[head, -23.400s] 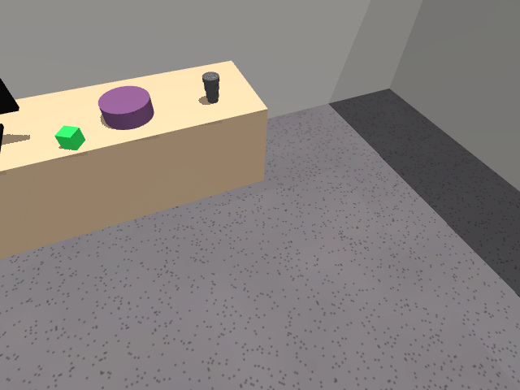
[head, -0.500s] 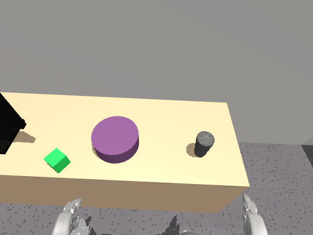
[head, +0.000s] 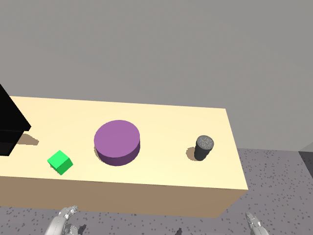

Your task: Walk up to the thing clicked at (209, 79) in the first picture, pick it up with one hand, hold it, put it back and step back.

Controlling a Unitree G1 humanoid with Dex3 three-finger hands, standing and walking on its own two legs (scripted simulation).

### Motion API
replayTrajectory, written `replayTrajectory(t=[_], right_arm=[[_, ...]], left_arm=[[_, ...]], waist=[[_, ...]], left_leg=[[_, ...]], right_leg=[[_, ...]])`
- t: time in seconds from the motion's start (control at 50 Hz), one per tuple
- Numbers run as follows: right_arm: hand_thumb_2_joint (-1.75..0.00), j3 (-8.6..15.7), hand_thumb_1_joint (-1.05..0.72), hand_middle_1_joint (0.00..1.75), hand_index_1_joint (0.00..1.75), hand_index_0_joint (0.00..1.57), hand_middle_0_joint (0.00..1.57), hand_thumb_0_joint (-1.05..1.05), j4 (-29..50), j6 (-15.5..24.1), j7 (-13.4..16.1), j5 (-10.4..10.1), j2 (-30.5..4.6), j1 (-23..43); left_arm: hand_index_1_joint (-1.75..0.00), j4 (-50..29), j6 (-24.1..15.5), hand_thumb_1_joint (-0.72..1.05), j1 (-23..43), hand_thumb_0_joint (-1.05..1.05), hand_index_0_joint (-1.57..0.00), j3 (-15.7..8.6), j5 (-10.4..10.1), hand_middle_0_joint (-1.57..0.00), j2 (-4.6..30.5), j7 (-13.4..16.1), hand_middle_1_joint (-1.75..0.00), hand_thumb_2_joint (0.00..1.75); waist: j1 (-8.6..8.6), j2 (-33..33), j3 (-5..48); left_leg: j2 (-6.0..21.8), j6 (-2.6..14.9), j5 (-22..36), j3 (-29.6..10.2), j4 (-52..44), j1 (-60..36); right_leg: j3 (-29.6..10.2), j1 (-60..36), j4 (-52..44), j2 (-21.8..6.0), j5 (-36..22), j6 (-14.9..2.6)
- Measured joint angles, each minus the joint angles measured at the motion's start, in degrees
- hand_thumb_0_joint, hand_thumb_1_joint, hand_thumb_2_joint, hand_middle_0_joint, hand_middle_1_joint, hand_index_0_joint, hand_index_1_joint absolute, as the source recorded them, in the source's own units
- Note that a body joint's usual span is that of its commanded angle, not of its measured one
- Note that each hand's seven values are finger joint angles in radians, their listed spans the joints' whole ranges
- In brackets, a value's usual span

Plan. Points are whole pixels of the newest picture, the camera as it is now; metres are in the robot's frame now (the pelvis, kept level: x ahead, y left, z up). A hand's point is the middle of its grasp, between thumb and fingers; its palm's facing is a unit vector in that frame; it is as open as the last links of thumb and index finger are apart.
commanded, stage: home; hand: right
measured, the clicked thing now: (202, 149) +0.50 -0.19 -0.23
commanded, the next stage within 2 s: stand in 1.42 s
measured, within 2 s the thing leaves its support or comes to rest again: neither
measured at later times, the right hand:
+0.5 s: hand out of the picture +0.07 -0.25 -0.11, palm faces -0.02 +0.93 -0.37, open 17.3 cm
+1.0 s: hand out of the picture +0.05 -0.25 -0.12, palm faces -0.03 +0.93 -0.36, open 17.3 cm
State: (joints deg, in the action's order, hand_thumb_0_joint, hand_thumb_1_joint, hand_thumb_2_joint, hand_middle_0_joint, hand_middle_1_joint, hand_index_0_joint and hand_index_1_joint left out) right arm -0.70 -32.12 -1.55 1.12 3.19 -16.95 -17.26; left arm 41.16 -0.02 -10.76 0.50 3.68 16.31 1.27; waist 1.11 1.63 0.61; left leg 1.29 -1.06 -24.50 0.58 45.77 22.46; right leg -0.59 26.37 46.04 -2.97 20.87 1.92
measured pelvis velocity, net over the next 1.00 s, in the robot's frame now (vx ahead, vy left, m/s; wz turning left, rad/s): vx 0.00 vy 0.00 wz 0.00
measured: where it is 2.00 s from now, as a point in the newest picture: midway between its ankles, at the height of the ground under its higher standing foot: outside the picture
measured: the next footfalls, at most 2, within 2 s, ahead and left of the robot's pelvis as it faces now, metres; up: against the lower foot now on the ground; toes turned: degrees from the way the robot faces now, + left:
none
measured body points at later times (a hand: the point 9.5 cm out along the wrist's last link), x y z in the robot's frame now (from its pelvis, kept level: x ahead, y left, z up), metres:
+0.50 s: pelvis +0.01 -0.01 +0.03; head +0.00 +0.02 +0.48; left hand +0.08 +0.27 -0.11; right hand +0.07 -0.30 -0.09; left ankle +0.00 +0.13 -0.71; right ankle +0.03 -0.14 -0.71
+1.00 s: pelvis +0.00 +0.00 +0.04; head -0.01 +0.01 +0.49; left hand +0.04 +0.29 -0.11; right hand +0.05 -0.30 -0.09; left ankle +0.00 +0.13 -0.71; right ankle +0.03 -0.14 -0.71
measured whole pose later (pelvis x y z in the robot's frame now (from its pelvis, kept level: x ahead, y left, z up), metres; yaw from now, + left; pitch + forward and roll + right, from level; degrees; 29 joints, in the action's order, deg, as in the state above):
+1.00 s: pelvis +0.00 +0.00 +0.04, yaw +0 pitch -4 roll +0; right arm -0.6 -63.6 0.1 0.5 0.9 -18.8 -10.6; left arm 65.9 0.9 -9.5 0.2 1.1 19.6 -0.1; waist 0.9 1.7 -2.6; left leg 1.9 -1.4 -12.6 0.8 22.2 5.7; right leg 0.2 8.9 21.3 -2.1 8.5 1.8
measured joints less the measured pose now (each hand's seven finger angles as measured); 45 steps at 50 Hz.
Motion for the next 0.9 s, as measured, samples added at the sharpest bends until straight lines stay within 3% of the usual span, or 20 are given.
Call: replayTrajectory(t=[0.14, 0.36, 0.58, 0.9], right_arm=[[-0.05, 1.3, 0.54, 0.05, 0.05, 0.06, 0.05, -0.01, -12.1, 1.2, -0.2, -1.0, -1.5, 0.9], [-0.06, 0.1, 0.52, 0.05, 0.05, 0.06, 0.05, 0.00, -23.9, 1.6, 0.6, -2.1, -0.7, 3.5], [-0.07, -0.1, 0.50, 0.06, 0.05, 0.06, 0.06, 0.00, -28.8, 1.8, 0.4, -2.1, -0.5, 5.8], [-0.07, 0.1, 0.50, 0.06, 0.05, 0.06, 0.06, 0.00, -31.3, 1.7, -0.4, -2.2, -1.7, 6.3]], left_arm=[[-0.31, 7.9, 0.8, 0.90, -1.5, 0.01, -0.20, -0.9, -1.1, -0.20, 1.8, -0.8, -0.31, 0.90], [-0.31, 17.0, 1.7, 0.90, -0.1, 0.01, -0.20, -0.4, -2.2, -0.20, 1.2, -0.7, -0.31, 0.90], [-0.31, 21.0, 1.1, 0.90, 2.4, 0.01, -0.20, -0.5, -2.3, -0.20, 1.9, -0.9, -0.31, 0.90], [-0.31, 24.4, 1.0, 0.90, 1.4, 0.01, -0.20, -0.6, -2.4, -0.20, 3.5, -1.2, -0.31, 0.90]], waist=[[-0.29, 0.5, -0.6], [-0.65, 0.9, -2.1], [-0.40, 0.9, -2.4], [-0.15, 0.3, -3.0]], left_leg=[[0.7, -0.59, 1.8, -0.4, -6.1, -5.7], [1.6, -1.03, 6.0, -0.2, -15.5, -13.5], [1.3, -0.74, 9.7, 0.1, -21.2, -17.1], [0.5, -0.35, 11.9, 0.3, -23.5, -17.0]], right_leg=[[0.7, -5.8, -5.8, 0.7, -1.5, -0.48], [1.0, -13.9, -16.2, 1.7, -6.2, -0.71], [0.9, -17.9, -22.6, 1.5, -10.4, -0.37], [0.7, -17.6, -24.3, 0.8, -12.2, -0.10]])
